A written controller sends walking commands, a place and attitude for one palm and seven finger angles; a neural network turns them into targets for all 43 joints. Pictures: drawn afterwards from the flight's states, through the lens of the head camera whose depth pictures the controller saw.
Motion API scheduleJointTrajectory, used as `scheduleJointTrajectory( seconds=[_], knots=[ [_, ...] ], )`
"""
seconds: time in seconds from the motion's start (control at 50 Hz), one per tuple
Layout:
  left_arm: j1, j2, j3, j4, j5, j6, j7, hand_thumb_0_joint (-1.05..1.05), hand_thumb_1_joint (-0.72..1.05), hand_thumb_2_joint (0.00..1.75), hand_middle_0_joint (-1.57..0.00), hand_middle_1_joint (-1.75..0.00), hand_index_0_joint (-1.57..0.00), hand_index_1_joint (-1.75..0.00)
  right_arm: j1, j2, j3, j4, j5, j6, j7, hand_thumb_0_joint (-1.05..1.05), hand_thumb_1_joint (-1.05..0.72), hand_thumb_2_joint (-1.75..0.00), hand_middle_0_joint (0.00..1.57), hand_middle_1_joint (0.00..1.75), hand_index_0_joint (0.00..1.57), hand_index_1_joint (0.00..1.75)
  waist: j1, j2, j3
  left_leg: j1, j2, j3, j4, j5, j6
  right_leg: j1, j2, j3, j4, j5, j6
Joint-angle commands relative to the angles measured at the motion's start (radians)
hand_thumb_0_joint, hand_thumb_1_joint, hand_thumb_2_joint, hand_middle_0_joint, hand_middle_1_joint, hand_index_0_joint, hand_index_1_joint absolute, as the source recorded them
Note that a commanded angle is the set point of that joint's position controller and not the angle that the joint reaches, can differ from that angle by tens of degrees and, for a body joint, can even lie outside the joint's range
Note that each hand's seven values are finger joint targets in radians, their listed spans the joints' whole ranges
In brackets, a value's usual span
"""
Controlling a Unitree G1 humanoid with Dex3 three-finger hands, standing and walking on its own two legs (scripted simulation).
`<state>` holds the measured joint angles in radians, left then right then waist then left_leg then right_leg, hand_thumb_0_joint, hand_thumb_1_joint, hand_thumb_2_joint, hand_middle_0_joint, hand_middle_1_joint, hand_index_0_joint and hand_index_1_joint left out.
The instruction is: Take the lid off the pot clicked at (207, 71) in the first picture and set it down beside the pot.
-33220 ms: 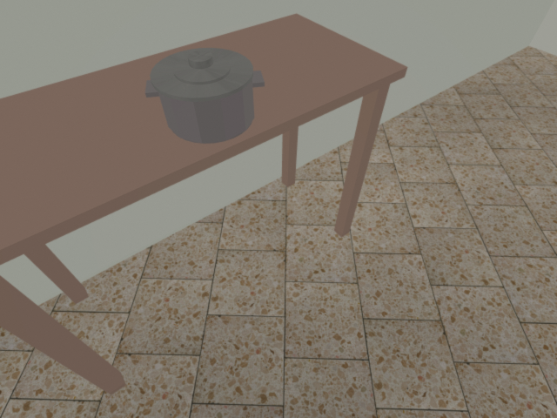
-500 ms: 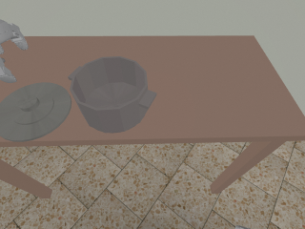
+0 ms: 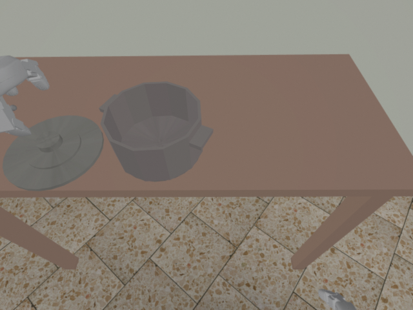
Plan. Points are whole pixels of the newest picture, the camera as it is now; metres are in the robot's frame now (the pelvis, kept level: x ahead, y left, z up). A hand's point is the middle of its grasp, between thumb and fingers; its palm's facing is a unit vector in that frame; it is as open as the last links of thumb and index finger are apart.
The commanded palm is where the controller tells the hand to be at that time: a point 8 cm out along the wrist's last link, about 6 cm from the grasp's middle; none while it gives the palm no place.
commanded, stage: draw the hand back to the body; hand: left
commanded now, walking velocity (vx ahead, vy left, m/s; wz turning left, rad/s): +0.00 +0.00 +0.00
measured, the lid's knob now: (49, 141) +0.45 +0.35 +0.06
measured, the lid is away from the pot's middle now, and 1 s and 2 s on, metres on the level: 0.24 0.24 0.24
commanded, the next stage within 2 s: step back with the hand held close in 1.86 s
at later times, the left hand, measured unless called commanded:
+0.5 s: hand (27, 89) +0.38 +0.26 +0.25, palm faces +0.48 -0.84 -0.24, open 10.5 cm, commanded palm +0.31 +0.30 +0.25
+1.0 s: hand (5, 137) +0.29 +0.25 +0.25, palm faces +0.51 -0.83 -0.22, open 8.1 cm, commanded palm +0.23 +0.28 +0.25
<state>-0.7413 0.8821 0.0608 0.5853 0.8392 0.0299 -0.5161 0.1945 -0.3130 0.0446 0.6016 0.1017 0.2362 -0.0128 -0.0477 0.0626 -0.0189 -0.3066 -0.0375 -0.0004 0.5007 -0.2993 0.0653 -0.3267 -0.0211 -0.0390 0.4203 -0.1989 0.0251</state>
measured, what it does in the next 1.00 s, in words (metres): stands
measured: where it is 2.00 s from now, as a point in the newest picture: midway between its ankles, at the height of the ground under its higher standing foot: outside the picture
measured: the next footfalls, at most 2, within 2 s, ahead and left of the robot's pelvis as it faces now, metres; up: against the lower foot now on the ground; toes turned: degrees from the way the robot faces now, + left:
none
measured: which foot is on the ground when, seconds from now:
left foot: down 0.00-1.00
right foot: down 0.00-1.00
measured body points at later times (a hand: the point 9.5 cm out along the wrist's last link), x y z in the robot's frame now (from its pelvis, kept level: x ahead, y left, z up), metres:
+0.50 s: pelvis +0.02 -0.03 +0.01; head +0.03 -0.04 +0.46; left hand +0.35 +0.30 +0.26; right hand +0.16 -0.28 -0.10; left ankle -0.03 +0.08 -0.74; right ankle +0.00 -0.14 -0.74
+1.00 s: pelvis +0.00 -0.04 +0.01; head -0.01 -0.06 +0.46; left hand +0.26 +0.29 +0.26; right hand +0.19 -0.27 -0.08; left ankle -0.03 +0.08 -0.74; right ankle +0.00 -0.14 -0.74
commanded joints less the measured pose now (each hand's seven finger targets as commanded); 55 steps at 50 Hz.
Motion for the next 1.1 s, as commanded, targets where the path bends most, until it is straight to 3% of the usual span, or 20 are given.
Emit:
scheduleJointTrajectory(
  seconds=[0.0, 0.06, 0.08, 0.1, 0.12, 0.16, 0.18, 0.24, 0.3, 0.36, 0.4, 0.44, 0.56, 0.64, 0.74, 0.78, 0.84, 0.92, 1.0, 1.08],
  knots=[
    [-0.368, 0.335, 0.125, -0.255, -0.018, 0.015, 0.033, 0.0, -0.07, 0.76, -0.4, -0.76, -0.4, -0.76, -0.069, -0.131, -0.047, -0.131, -0.01, -0.035, -0.005, 0.0, -0.9, -0.9, 0.2, 0.3, 0.2, 0.3, 0.023, 0.072, -0.367, 0.168, 0.021, -0.042, -0.031, 0.574, -0.004, 0.174, 0.047, -0.018, 0.006, 0.246, -0.064],
    [-0.315, 0.295, 0.103, -0.253, -0.032, 0.034, 0.029, 0.0, -0.07, 0.76, -0.4, -0.76, -0.4, -0.76, -0.078, -0.134, -0.046, -0.132, -0.009, -0.037, -0.009, 0.0, -0.9, -0.9, 0.2, 0.3, 0.2, 0.3, 0.015, 0.042, -0.329, 0.164, 0.025, -0.039, -0.04, 0.522, -0.003, 0.152, 0.05, -0.022, -0.012, 0.214, -0.065],
    [-0.434, 0.068, 0.275, -0.329, -0.615, -0.054, 0.221, 0.0, -0.07, 0.76, -0.4, -0.76, -0.4, -0.76, 0.074, -0.06, -0.053, -0.173, -0.009, -0.11, -0.023, 0.0, -0.9, -0.9, 0.2, 0.3, 0.2, 0.3, -0.002, -0.012, -0.256, 0.298, 0.084, -0.056, -0.072, 0.355, -0.037, 0.043, 0.035, -0.025, -0.027, 0.123, -0.093],
    [-0.287, 0.029, 0.227, -0.242, -0.662, -0.073, 0.318, 0.0, -0.07, 0.76, -0.4, -0.76, -0.4, -0.76, 0.02, -0.088, -0.032, -0.149, -0.012, -0.14, -0.038, 0.0, -0.9, -0.9, 0.2, 0.3, 0.2, 0.3, 0.011, -0.035, -0.202, 0.311, 0.109, -0.12, -0.12, 0.23, -0.044, 0.037, 0.044, -0.012, -0.034, 0.056, -0.091],
    [-0.241, -0.016, 0.212, -0.3, -0.682, -0.086, 0.368, 0.0, -0.07, 0.76, -0.4, -0.76, -0.4, -0.76, -0.003, -0.087, -0.029, -0.149, -0.013, -0.158, -0.046, 0.0, -0.9, -0.9, 0.2, 0.3, 0.2, 0.3, 0.018, -0.028, -0.214, 0.312, 0.116, -0.141, -0.152, 0.183, -0.051, 0.053, 0.044, -0.009, -0.039, 0.04, -0.091],
    [-0.201, 0.019, 0.308, -0.366, -0.813, -0.109, 0.451, 0.0, -0.07, 0.76, -0.4, -0.76, -0.4, -0.76, -0.022, -0.108, -0.03, -0.137, -0.021, -0.192, -0.067, 0.0, -0.9, -0.9, 0.2, 0.3, 0.2, 0.3, 0.037, -0.056, -0.249, 0.28, 0.104, -0.084, -0.153, 0.176, -0.028, 0.145, 0.035, 0.013, -0.053, 0.093, -0.083],
    [-0.204, 0.061, 0.366, -0.447, -0.837, -0.122, 0.489, 0.0, -0.07, 0.76, -0.4, -0.76, -0.4, -0.76, -0.025, -0.107, -0.03, -0.132, -0.028, -0.209, -0.071, 0.0, -0.9, -0.9, 0.2, 0.3, 0.2, 0.3, 0.05, -0.008, -0.277, 0.285, 0.093, -0.062, -0.148, 0.245, -0.029, 0.196, 0.029, 0.019, -0.052, 0.146, -0.084],
    [-0.272, 0.059, 0.41, -0.548, -0.865, -0.139, 0.566, 0.0, 0.0, 0.77, -0.38, -0.73, -0.38, -0.73, -0.036, -0.094, -0.024, -0.098, -0.047, -0.255, -0.08, 0.0, -0.9, -0.9, 0.2, 0.3, 0.2, 0.3, 0.056, 0.148, -0.284, 0.319, 0.091, -0.035, -0.144, 0.447, -0.069, 0.226, 0.028, 0.015, -0.059, 0.214, -0.086],
    [-0.176, 0.015, 0.428, -0.497, -0.882, -0.138, 0.604, 0.0, 0.08, 0.78, -0.37, -0.69, -0.37, -0.69, -0.046, -0.087, -0.023, -0.062, -0.056, -0.277, -0.08, 0.0, -0.9, -0.9, 0.2, 0.3, 0.2, 0.3, 0.063, 0.113, -0.191, 0.253, 0.083, -0.009, -0.161, 0.402, -0.057, 0.256, 0.032, 0.01, -0.073, 0.229, -0.085],
    [-0.015, -0.044, 0.437, -0.588, -0.903, -0.15, 0.602, 0.0, 0.15, 0.79, -0.35, -0.66, -0.35, -0.66, -0.064, -0.082, -0.033, -0.073, -0.062, -0.3, -0.065, 0.0, -0.9, -0.9, 0.2, 0.3, 0.2, 0.3, 0.083, 0.115, -0.254, 0.288, 0.083, 0.004, -0.142, 0.536, -0.052, 0.325, 0.027, 0.013, -0.061, 0.326, -0.08],
    [0.082, -0.08, 0.436, -0.574, -0.92, -0.139, 0.6, 0.0, 0.2, 0.8, -0.34, -0.64, -0.34, -0.64, -0.071, -0.083, -0.041, -0.067, -0.062, -0.302, -0.057, 0.0, -0.9, -0.9, 0.2, 0.3, 0.2, 0.3, 0.086, 0.037, -0.241, 0.262, 0.082, 0.019, -0.14, 0.544, -0.04, 0.348, 0.024, 0.014, -0.059, 0.374, -0.073],
    [0.083, -0.064, 0.458, -0.619, -0.927, -0.138, 0.601, 0.0, 0.25, 0.81, -0.33, -0.61, -0.33, -0.61, -0.078, -0.088, -0.049, -0.067, -0.06, -0.303, -0.054, 0.0, -0.9, -0.9, 0.2, 0.3, 0.2, 0.3, 0.085, -0.021, -0.247, 0.249, 0.076, 0.031, -0.141, 0.521, -0.029, 0.368, 0.022, 0.018, -0.06, 0.411, -0.067],
    [0.188, -0.052, 0.514, -0.769, -0.939, -0.154, 0.605, 0.0, 0.39, 0.83, -0.3, -0.54, -0.3, -0.54, -0.107, -0.082, -0.059, -0.063, -0.063, -0.319, -0.052, 0.0, -0.9, -0.9, 0.2, 0.3, 0.2, 0.3, 0.096, 0.027, -0.291, 0.298, 0.067, 0.045, -0.118, 0.609, -0.02, 0.403, 0.013, 0.03, -0.052, 0.518, -0.058],
    [0.223, -0.107, 0.481, -0.715, -0.944, -0.135, 0.602, 0.0, 0.49, 0.84, -0.28, -0.5, -0.28, -0.5, -0.116, -0.082, -0.065, -0.047, -0.061, -0.32, -0.058, 0.0, -0.9, -0.9, 0.2, 0.3, 0.2, 0.3, 0.088, -0.044, -0.193, 0.262, 0.06, 0.064, -0.139, 0.479, -0.013, 0.358, 0.015, 0.028, -0.075, 0.468, -0.053],
    [0.282, -0.114, 0.495, -0.857, -0.948, -0.154, 0.603, 0.0, 0.61, 0.86, -0.26, -0.44, -0.26, -0.44, -0.143, -0.067, -0.062, -0.061, -0.067, -0.337, -0.059, 0.0, -0.9, -0.9, 0.2, 0.3, 0.2, 0.3, 0.104, 0.036, -0.246, 0.305, 0.053, 0.057, -0.139, 0.491, -0.013, 0.384, 0.014, 0.034, -0.072, 0.455, -0.056],
    [0.311, -0.109, 0.512, -0.879, -0.952, -0.16, 0.608, 0.0, 0.66, 0.87, -0.25, -0.42, -0.25, -0.42, -0.149, -0.065, -0.063, -0.056, -0.07, -0.34, -0.057, 0.0, -0.9, -0.9, 0.2, 0.3, 0.2, 0.3, 0.102, 0.036, -0.229, 0.307, 0.054, 0.055, -0.14, 0.468, -0.016, 0.374, 0.014, 0.035, -0.08, 0.439, -0.058],
    [0.341, -0.128, 0.513, -0.856, -0.954, -0.153, 0.609, 0.0, 0.73, 0.88, -0.23, -0.38, -0.23, -0.38, -0.16, -0.058, -0.059, -0.051, -0.073, -0.341, -0.063, 0.0, -0.9, -0.9, 0.2, 0.3, 0.2, 0.3, 0.104, -0.027, -0.166, 0.277, 0.055, 0.055, -0.158, 0.408, -0.016, 0.356, 0.02, 0.029, -0.094, 0.382, -0.057],
    [0.364, -0.204, 0.44, -0.857, -0.958, -0.149, 0.602, 0.0, 0.83, 0.89, -0.21, -0.33, -0.21, -0.33, -0.183, -0.047, -0.051, -0.056, -0.072, -0.348, -0.066, 0.0, -0.9, -0.9, 0.2, 0.3, 0.2, 0.3, 0.094, -0.014, -0.079, 0.272, 0.054, 0.05, -0.179, 0.298, -0.015, 0.296, 0.022, 0.028, -0.131, 0.251, -0.057],
    [0.405, -0.203, 0.452, -0.961, -0.96, -0.16, 0.602, 0.0, 0.9, 0.9, -0.2, -0.3, -0.2, -0.3, -0.202, -0.04, -0.047, -0.066, -0.078, -0.352, -0.064, 0.0, -0.9, -0.9, 0.2, 0.3, 0.2, 0.3, 0.105, 0.022, -0.126, 0.288, 0.051, 0.039, -0.186, 0.281, -0.02, 0.326, 0.02, 0.032, -0.129, 0.221, -0.062],
    [0.474, -0.186, 0.494, -0.987, -0.962, -0.166, 0.611, 0.0, 0.9, 0.9, -0.2, -0.3, -0.2, -0.3, -0.204, -0.036, -0.047, -0.06, -0.089, -0.358, -0.068, 0.0, -0.9, -0.9, 0.2, 0.3, 0.2, 0.3, 0.112, -0.006, -0.124, 0.282, 0.054, 0.031, -0.187, 0.272, -0.021, 0.333, 0.021, 0.034, -0.131, 0.211, -0.063]
  ],
)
